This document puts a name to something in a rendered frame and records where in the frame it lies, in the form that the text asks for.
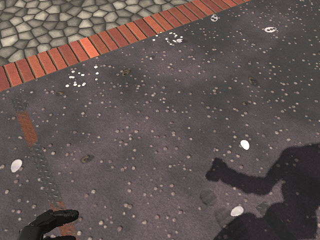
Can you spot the robot left hand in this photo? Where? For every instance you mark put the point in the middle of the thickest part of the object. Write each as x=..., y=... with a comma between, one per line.
x=46, y=222

